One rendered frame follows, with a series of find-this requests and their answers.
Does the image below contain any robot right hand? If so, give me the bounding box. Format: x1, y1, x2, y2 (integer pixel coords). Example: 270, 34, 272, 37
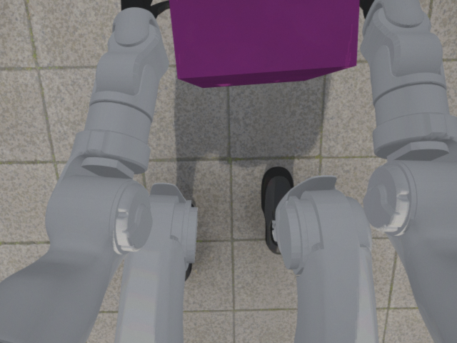
359, 0, 374, 19

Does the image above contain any right robot shin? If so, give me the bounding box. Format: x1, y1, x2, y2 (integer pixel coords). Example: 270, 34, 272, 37
272, 175, 372, 255

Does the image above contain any carton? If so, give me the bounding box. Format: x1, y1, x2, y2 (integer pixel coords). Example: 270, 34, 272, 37
169, 0, 360, 88

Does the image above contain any right robot forearm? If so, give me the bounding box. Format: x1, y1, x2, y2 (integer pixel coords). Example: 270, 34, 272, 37
360, 0, 457, 162

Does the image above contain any left robot forearm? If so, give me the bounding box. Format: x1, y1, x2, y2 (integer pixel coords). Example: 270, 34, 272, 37
45, 7, 169, 234

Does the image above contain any right robot upper arm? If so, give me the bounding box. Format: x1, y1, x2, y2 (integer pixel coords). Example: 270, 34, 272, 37
363, 160, 457, 343

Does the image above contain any robot left hand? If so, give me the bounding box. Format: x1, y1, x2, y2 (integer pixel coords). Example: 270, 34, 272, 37
121, 0, 170, 19

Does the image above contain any left robot upper arm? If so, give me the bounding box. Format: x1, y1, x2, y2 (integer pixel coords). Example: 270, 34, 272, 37
0, 175, 153, 343

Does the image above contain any right robot thigh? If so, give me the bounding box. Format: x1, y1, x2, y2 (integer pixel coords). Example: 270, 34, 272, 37
278, 190, 379, 343

